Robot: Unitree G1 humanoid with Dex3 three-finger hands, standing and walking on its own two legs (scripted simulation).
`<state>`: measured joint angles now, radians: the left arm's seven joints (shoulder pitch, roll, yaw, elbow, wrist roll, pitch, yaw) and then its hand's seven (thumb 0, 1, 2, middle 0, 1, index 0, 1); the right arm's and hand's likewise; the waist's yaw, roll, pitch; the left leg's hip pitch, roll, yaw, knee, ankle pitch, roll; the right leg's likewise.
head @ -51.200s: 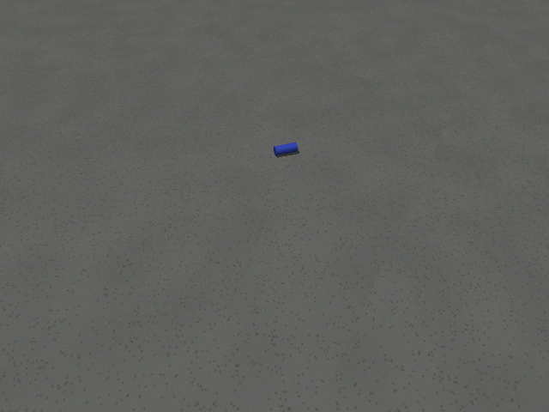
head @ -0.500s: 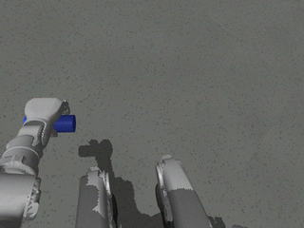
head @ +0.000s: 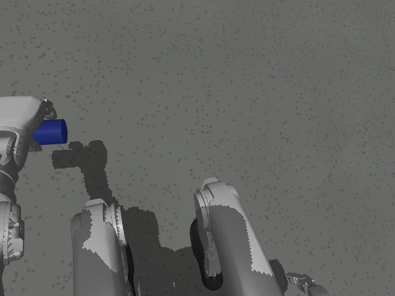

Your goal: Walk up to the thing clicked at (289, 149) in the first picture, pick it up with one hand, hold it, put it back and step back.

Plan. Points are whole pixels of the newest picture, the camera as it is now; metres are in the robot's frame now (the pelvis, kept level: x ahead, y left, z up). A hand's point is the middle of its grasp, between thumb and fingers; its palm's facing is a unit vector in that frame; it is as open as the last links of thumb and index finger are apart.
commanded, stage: crouch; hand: left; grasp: from above
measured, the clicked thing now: (30, 133) +0.48 +0.27 -0.21
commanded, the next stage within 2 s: lower in 0.46 s
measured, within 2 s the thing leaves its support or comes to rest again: rests again in 1.78 s
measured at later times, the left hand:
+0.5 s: hand (40, 133) +0.48 +0.26 -0.23, palm faces -0.45 +0.01 -0.89, open 8.2 cm
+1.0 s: hand (48, 139) +0.49 +0.27 -0.29, palm faces -0.47 -0.01 -0.88, open 8.2 cm
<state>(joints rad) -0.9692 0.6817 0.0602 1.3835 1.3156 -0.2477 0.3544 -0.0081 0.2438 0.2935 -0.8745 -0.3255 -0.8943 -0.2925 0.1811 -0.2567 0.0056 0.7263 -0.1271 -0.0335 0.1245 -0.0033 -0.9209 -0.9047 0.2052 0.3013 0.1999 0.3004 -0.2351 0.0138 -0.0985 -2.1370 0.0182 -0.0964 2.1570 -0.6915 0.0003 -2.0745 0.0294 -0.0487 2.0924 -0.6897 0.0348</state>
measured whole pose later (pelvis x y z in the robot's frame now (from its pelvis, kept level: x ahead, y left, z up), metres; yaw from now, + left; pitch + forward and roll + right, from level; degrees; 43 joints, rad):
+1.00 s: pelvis -0.01 +0.00 -0.09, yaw -4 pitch +33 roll -11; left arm -1.04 0.89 0.09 1.49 1.38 -0.31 0.41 -0.01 0.26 0.23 -0.89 -0.31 -0.91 -0.28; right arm 0.16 -0.28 0.14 0.70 -0.17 -0.03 0.14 0.00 -0.92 -0.90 0.21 0.30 0.20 0.30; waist -0.32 -0.07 0.05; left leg -2.35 0.01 -0.17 2.46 -0.69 0.00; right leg -2.26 0.05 -0.10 2.34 -0.68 0.05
